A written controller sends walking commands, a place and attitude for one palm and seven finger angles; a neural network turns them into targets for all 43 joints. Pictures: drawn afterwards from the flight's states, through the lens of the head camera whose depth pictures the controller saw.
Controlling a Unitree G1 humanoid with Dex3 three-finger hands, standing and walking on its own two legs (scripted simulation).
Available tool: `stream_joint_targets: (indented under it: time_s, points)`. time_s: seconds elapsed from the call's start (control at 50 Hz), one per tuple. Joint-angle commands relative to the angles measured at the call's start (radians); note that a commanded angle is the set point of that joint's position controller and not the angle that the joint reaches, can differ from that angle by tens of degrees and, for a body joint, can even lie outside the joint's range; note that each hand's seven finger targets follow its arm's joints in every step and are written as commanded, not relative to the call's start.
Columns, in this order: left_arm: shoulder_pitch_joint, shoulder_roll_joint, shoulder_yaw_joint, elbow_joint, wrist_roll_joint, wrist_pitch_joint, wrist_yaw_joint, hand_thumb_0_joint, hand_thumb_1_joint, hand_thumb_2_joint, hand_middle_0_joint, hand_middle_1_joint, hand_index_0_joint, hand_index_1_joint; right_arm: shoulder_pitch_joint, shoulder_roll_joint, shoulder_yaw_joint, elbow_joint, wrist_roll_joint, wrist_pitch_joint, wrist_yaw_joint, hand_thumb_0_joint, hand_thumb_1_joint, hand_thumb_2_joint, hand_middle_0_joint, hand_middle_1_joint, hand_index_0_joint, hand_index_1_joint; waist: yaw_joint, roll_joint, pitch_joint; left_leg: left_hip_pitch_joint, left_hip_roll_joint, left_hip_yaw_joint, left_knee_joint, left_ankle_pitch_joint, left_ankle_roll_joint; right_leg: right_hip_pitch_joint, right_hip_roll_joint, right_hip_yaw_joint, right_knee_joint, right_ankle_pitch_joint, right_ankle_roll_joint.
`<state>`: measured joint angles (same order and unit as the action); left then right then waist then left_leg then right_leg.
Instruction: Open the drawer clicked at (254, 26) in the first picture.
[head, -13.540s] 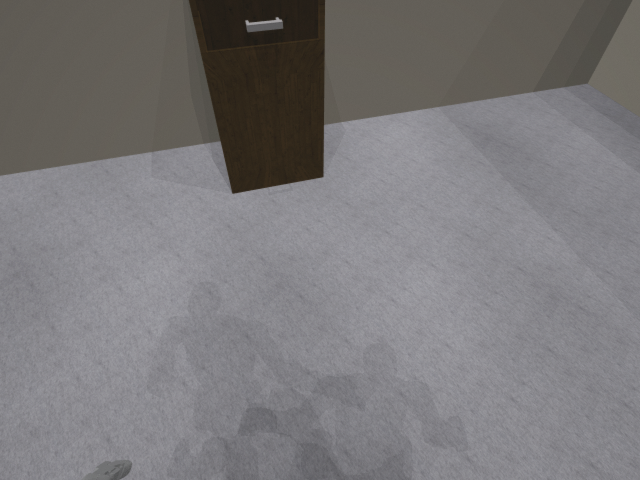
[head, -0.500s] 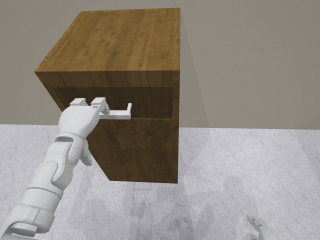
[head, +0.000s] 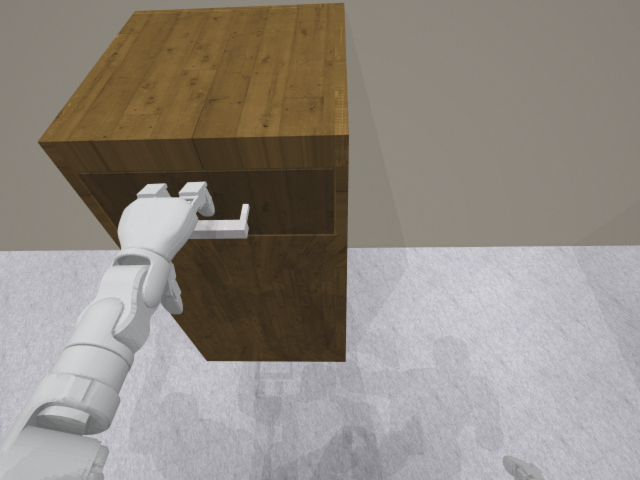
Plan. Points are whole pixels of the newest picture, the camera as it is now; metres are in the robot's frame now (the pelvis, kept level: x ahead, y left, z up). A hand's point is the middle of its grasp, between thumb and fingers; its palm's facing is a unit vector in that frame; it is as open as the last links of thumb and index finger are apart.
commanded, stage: move the hooked fingers above the handle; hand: left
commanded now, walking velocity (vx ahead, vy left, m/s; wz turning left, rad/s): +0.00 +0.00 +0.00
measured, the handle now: (212, 219) +0.50 +0.22 -0.01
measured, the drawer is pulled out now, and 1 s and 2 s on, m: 0.00 0.00 0.00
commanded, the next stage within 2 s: lower the fingers behind the handle in 1.40 s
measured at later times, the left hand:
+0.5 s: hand (200, 223) +0.45 +0.21 +0.04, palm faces -0.04 -0.02 -1.00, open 13.8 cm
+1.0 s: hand (190, 226) +0.44 +0.23 +0.04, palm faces -0.03 -0.02 -1.00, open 13.8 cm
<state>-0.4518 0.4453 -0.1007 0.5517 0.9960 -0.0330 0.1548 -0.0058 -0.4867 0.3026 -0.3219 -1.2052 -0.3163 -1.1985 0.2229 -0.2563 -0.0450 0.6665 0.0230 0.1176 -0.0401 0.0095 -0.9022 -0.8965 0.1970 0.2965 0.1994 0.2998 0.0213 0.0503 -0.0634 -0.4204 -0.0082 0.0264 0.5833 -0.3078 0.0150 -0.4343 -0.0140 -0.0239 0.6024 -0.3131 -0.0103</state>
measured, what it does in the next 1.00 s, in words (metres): stands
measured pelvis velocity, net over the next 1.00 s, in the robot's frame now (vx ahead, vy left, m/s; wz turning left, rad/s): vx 0.00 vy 0.00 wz -0.01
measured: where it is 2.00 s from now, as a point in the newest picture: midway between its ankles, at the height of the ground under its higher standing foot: outside the picture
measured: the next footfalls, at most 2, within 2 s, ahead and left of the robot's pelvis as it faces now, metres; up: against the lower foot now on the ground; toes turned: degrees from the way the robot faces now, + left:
none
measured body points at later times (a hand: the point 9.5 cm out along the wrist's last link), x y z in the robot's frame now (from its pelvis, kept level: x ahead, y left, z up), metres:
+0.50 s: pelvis +0.00 +0.00 -0.01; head +0.07 -0.02 +0.44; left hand +0.44 +0.21 +0.09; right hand +0.04 -0.27 -0.15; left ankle -0.01 +0.11 -0.73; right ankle -0.01 -0.11 -0.73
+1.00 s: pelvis +0.00 +0.00 -0.01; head +0.06 -0.01 +0.44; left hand +0.44 +0.23 +0.10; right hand +0.06 -0.27 -0.14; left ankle -0.01 +0.11 -0.73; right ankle -0.01 -0.11 -0.73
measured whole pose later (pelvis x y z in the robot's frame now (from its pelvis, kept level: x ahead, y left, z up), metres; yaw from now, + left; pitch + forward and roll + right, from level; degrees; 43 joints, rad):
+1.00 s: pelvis +0.00 +0.00 -0.01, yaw +0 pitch +13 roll +0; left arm -0.69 0.46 -0.08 0.90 1.05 -0.08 0.26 -0.01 -0.49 0.30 -0.32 -1.21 -0.32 -1.20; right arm 0.29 -0.26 -0.06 0.70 0.01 0.12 -0.03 0.01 -0.90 -0.90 0.20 0.30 0.20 0.30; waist -0.04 0.04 -0.10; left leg -0.54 0.00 0.03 0.64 -0.32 0.02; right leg -0.55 -0.01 -0.02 0.64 -0.31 -0.01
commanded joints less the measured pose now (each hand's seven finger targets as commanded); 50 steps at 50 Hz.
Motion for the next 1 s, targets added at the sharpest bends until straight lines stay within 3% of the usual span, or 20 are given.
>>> stream_joint_targets:
  time_s: [0.0,0.06,0.14,0.16,0.2,0.22,0.24,0.28,0.36,0.42,0.46,0.48,0.56,0.6,0.64,0.7,0.8,0.86,0.94,0.98]
  points:
    - [-0.436,0.216,0.108,-0.115,0.014,-0.015,0.061,0.0,-0.5,0.3,-0.3,-1.2,-0.3,-1.2,0.019,-0.122,-0.05,-0.104,-0.006,-0.029,-0.008,0.0,-0.9,-0.9,0.2,0.3,0.2,0.3,-0.024,-0.05,-0.333,0.131,-0.027,0.002,-0.022,0.345,0.026,0.127,0.036,0.0,-0.042,0.326,-0.029]
    - [-0.502,0.251,0.126,-0.041,0.024,-0.018,0.071,0.0,-0.5,0.3,-0.3,-1.2,-0.3,-1.2,0.036,-0.128,-0.047,-0.099,-0.005,-0.024,-0.011,0.0,-0.9,-0.9,0.2,0.3,0.2,0.3,-0.032,-0.057,-0.324,0.087,-0.028,0.004,-0.018,0.32,0.027,0.12,0.034,0.003,-0.036,0.318,-0.028]
    - [-0.561,0.246,0.119,-0.014,0.036,-0.036,0.081,0.0,-0.5,0.3,-0.3,-1.2,-0.3,-1.2,0.065,-0.129,-0.056,-0.096,-0.013,-0.021,-0.008,0.0,-0.9,-0.9,0.2,0.3,0.2,0.3,-0.043,-0.033,-0.392,0.108,-0.027,0.002,0.006,0.38,0.028,0.118,0.038,0.004,-0.019,0.361,-0.03]
    - [-0.555,0.246,0.122,-0.016,0.037,-0.042,0.084,0.0,-0.5,0.3,-0.3,-1.2,-0.3,-1.2,0.076,-0.126,-0.059,-0.096,-0.013,-0.02,-0.005,0.0,-0.9,-0.9,0.2,0.3,0.2,0.3,-0.035,-0.015,-0.415,0.115,-0.025,-0.001,0.009,0.406,0.026,0.12,0.038,0.002,-0.009,0.376,-0.032]
    - [-0.575,0.19,0.078,0.003,0.035,-0.045,0.089,0.0,-0.5,0.3,-0.3,-1.2,-0.3,-1.2,0.083,-0.125,-0.063,-0.09,-0.013,-0.018,0.001,0.0,-0.9,-0.9,0.2,0.3,0.2,0.3,-0.057,-0.014,-0.389,0.127,-0.018,-0.002,0.019,0.414,0.024,0.074,0.042,-0.003,-0.009,0.368,-0.03]
    - [-0.567,0.188,0.084,0.025,0.036,-0.043,0.093,0.0,-0.5,0.3,-0.3,-1.2,-0.3,-1.2,0.094,-0.127,-0.066,-0.085,-0.014,-0.017,0.003,0.0,-0.9,-0.9,0.2,0.3,0.2,0.3,-0.054,-0.023,-0.39,0.122,-0.017,-0.004,0.019,0.413,0.023,0.068,0.044,-0.004,-0.009,0.359,-0.031]
    - [-0.58,0.193,0.087,0.05,0.035,-0.042,0.095,0.0,-0.5,0.3,-0.3,-1.2,-0.3,-1.2,0.101,-0.131,-0.065,-0.083,-0.014,-0.016,0.004,0.0,-0.9,-0.9,0.2,0.3,0.2,0.3,-0.062,-0.05,-0.377,0.104,-0.019,-0.006,0.019,0.4,0.025,0.071,0.045,-0.007,-0.012,0.352,-0.031]
    - [-0.578,0.244,0.126,0.084,0.044,-0.038,0.107,0.0,-0.5,0.3,-0.3,-1.2,-0.3,-1.2,0.109,-0.135,-0.063,-0.081,-0.015,-0.011,0.004,0.0,-0.9,-0.9,0.2,0.3,0.2,0.3,-0.05,-0.055,-0.381,0.072,-0.023,0.002,0.016,0.368,0.028,0.087,0.044,0.001,-0.01,0.35,-0.031]
    - [-0.645,0.27,0.138,0.106,0.059,-0.034,0.135,0.0,-0.5,0.3,-0.3,-1.2,-0.3,-1.2,0.129,-0.138,-0.065,-0.072,-0.017,-0.007,0.005,0.0,-0.9,-0.9,0.2,0.3,0.2,0.3,-0.06,-0.035,-0.412,0.054,-0.022,0.003,0.02,0.364,0.028,0.091,0.043,0.005,-0.002,0.352,-0.029]
    - [-0.683,0.223,0.099,0.139,0.061,-0.027,0.145,0.0,-0.5,0.3,-0.3,-1.2,-0.3,-1.2,0.146,-0.137,-0.069,-0.061,-0.018,-0.01,0.008,0.0,-0.9,-0.9,0.2,0.3,0.2,0.3,-0.081,-0.03,-0.403,0.062,-0.018,0.004,0.026,0.361,0.028,0.055,0.047,0.002,-0.004,0.34,-0.029]
    - [-0.689,0.26,0.126,0.156,0.063,-0.029,0.15,0.0,-0.5,0.3,-0.3,-1.2,-0.3,-1.2,0.159,-0.142,-0.071,-0.058,-0.02,-0.011,0.008,0.0,-0.9,-0.9,0.2,0.3,0.2,0.3,-0.076,-0.005,-0.439,0.066,-0.019,0.004,0.031,0.37,0.028,0.068,0.048,0.007,0.0,0.348,-0.03]
    - [-0.697,0.261,0.127,0.168,0.067,-0.028,0.153,0.0,-0.5,0.3,-0.3,-1.2,-0.3,-1.2,0.166,-0.142,-0.072,-0.051,-0.022,-0.01,0.006,0.0,-0.9,-0.9,0.2,0.3,0.2,0.3,-0.084,-0.027,-0.444,0.063,-0.017,0.004,0.036,0.381,0.029,0.067,0.048,0.006,0.004,0.362,-0.029]
    - [-0.625,0.308,0.179,0.165,0.061,-0.033,0.151,0.0,-0.5,0.3,-0.3,-1.2,-0.3,-1.2,0.163,-0.145,-0.073,-0.063,-0.023,-0.008,0.008,0.0,-0.9,-0.9,0.2,0.3,0.2,0.3,-0.051,-0.018,-0.477,0.053,-0.016,0.013,0.031,0.414,0.029,0.121,0.046,0.011,0.007,0.404,-0.028]
    - [-0.599,0.271,0.15,0.173,0.059,-0.028,0.147,0.0,-0.5,0.3,-0.3,-1.2,-0.3,-1.2,0.156,-0.143,-0.072,-0.065,-0.02,-0.006,0.01,0.0,-0.9,-0.9,0.2,0.3,0.2,0.3,-0.055,-0.025,-0.432,0.041,-0.014,0.018,0.022,0.393,0.029,0.107,0.047,0.008,-0.004,0.391,-0.027]
    - [-0.573,0.308,0.182,0.177,0.056,-0.03,0.144,0.0,-0.5,0.3,-0.3,-1.2,-0.3,-1.2,0.154,-0.148,-0.071,-0.065,-0.019,-0.004,0.008,0.0,-0.9,-0.9,0.2,0.3,0.2,0.3,-0.05,-0.056,-0.427,0.023,-0.015,0.019,0.017,0.39,0.032,0.137,0.046,0.012,-0.008,0.403,-0.027]
    - [-0.582,0.293,0.163,0.126,0.058,-0.041,0.141,0.0,-0.5,0.3,-0.3,-1.2,-0.3,-1.2,0.144,-0.145,-0.072,-0.076,-0.015,-0.006,0.006,0.0,-0.9,-0.9,0.2,0.3,0.2,0.3,-0.048,-0.022,-0.422,0.041,-0.014,0.021,0.006,0.369,0.032,0.122,0.046,0.012,-0.014,0.371,-0.027]
    - [-0.631,0.273,0.135,0.12,0.051,-0.058,0.144,0.0,-0.5,0.3,-0.3,-1.2,-0.3,-1.2,0.14,-0.146,-0.072,-0.062,-0.012,-0.011,0.0,0.0,-0.9,-0.9,0.2,0.3,0.2,0.3,-0.082,-0.048,-0.368,0.05,-0.015,0.012,0.005,0.309,0.035,0.075,0.046,0.012,-0.033,0.313,-0.024]
    - [-0.679,0.256,0.113,0.11,0.057,-0.063,0.151,0.0,-0.5,0.3,-0.3,-1.2,-0.3,-1.2,0.142,-0.143,-0.074,-0.054,-0.014,-0.016,-0.001,0.0,-0.9,-0.9,0.2,0.3,0.2,0.3,-0.089,0.003,-0.388,0.088,-0.015,0.005,0.01,0.316,0.032,0.044,0.047,0.008,-0.03,0.29,-0.027]
    - [-0.735,0.231,0.088,0.146,0.057,-0.05,0.155,0.0,-0.5,0.3,-0.3,-1.2,-0.3,-1.2,0.149,-0.144,-0.07,-0.043,-0.017,-0.019,-0.001,0.0,-0.9,-0.9,0.2,0.3,0.2,0.3,-0.111,-0.019,-0.386,0.096,-0.015,-0.008,0.022,0.317,0.03,0.011,0.05,0.002,-0.027,0.275,-0.027]
    - [-0.727,0.222,0.084,0.164,0.058,-0.039,0.156,0.0,-0.5,0.3,-0.3,-1.2,-0.3,-1.2,0.145,-0.142,-0.069,-0.045,-0.017,-0.019,0.002,0.0,-0.9,-0.9,0.2,0.3,0.2,0.3,-0.101,0.006,-0.395,0.099,-0.016,-0.007,0.023,0.325,0.027,0.006,0.049,0.001,-0.02,0.28,-0.029]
